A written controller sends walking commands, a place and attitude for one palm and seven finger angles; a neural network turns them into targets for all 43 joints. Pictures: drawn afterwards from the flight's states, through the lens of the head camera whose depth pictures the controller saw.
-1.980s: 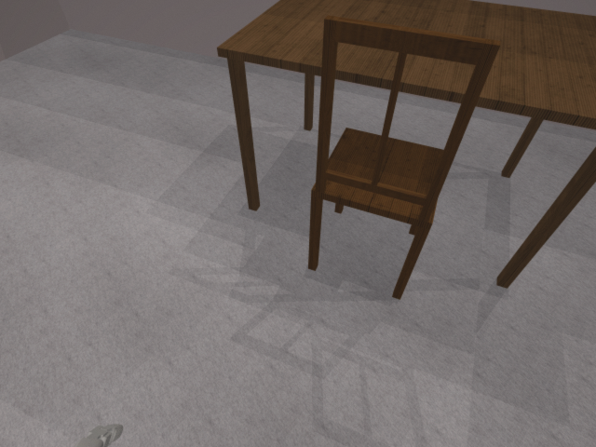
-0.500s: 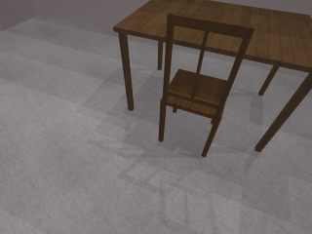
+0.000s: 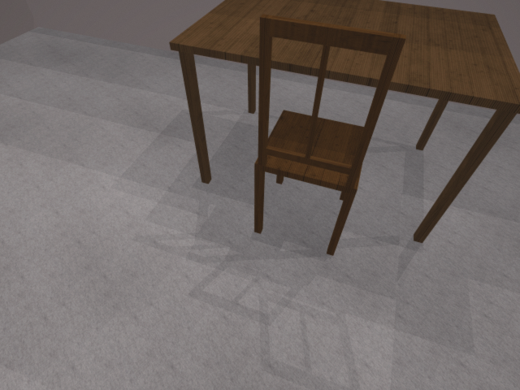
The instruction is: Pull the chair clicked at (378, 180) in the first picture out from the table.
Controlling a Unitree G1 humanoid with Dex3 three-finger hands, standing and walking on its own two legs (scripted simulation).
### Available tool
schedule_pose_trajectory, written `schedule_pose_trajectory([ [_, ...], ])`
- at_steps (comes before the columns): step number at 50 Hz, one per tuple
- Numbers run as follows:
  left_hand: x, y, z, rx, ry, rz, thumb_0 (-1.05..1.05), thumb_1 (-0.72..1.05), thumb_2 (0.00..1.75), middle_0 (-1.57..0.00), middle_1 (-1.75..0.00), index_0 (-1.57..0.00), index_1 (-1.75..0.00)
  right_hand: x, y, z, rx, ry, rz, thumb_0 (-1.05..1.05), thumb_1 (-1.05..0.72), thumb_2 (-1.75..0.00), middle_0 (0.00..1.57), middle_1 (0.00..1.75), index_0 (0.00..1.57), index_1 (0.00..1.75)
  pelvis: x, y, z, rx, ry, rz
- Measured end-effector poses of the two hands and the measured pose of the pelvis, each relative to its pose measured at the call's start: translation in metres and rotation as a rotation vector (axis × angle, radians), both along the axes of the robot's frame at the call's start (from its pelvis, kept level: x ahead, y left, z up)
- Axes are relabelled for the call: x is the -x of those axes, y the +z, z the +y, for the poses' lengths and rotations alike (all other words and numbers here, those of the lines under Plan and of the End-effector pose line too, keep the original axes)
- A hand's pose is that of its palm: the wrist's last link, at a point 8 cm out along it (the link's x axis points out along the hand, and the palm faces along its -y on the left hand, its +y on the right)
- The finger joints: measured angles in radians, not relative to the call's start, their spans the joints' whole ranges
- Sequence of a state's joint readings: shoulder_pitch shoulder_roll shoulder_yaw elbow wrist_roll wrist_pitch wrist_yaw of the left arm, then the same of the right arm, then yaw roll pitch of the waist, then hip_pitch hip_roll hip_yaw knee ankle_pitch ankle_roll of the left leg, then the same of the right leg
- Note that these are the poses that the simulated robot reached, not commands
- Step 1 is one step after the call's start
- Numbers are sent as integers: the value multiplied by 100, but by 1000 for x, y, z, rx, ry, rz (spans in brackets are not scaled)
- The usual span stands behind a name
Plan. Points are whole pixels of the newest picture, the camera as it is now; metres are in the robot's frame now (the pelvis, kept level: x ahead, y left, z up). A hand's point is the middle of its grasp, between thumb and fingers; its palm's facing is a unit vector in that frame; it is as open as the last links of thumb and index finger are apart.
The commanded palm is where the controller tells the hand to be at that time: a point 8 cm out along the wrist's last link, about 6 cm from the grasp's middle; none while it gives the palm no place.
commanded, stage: turn to face it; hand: left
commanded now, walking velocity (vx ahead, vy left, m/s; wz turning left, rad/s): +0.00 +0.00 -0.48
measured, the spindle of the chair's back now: (316, 108) +0.88 -0.11 -0.05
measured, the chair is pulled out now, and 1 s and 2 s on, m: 0.00 0.00 0.00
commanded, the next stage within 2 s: take the last steps up to it in 0.60 s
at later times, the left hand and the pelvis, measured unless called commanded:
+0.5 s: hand out of the picture +0.01 +0.18 -0.16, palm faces -0.08 -0.97 -0.25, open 7.4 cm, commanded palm none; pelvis -0.03 -0.01 +0.00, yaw -9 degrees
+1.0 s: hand out of the picture +0.10 +0.16 -0.17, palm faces -0.33 -0.92 -0.20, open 7.4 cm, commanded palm none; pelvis -0.02 -0.01 -0.01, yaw -19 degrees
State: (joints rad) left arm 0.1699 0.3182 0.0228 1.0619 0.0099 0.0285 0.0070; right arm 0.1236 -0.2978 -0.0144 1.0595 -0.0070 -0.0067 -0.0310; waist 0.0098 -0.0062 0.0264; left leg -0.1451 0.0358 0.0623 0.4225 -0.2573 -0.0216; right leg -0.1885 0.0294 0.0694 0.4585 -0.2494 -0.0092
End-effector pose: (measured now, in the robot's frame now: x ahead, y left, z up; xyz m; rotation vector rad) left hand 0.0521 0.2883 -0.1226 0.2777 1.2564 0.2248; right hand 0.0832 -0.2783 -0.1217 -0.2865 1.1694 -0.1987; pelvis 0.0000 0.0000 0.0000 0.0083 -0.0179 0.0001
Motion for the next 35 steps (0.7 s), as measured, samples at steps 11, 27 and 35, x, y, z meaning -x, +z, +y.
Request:
schedule_pose_trajectory([
  [11, 9, -19, -53, 59, -65, 21, 0, 91, 89, -20, -30, -20, -30, 63, -39, 5, -105, -113, 69, 1, -90, -90, 20, 30, 20, 30, 17, -19, -19, -14, -70, -15],
  [27, 39, -10, -52, 83, -85, 72, 0, 91, 89, -20, -30, -20, -30, 80, -12, 16, -87, -206, 4, 1, -90, -90, 20, 30, 20, 30, 34, -1, -3, -14, -177, 42],
  [35, 9, -23, -21, 104, -152, 32, 0, 91, 89, -20, -30, -20, -30, 112, 1, 49, -47, -262, -20, 1, -90, -90, 20, 30, 20, 30, 40, -3, 21, 12, -229, 31],
])
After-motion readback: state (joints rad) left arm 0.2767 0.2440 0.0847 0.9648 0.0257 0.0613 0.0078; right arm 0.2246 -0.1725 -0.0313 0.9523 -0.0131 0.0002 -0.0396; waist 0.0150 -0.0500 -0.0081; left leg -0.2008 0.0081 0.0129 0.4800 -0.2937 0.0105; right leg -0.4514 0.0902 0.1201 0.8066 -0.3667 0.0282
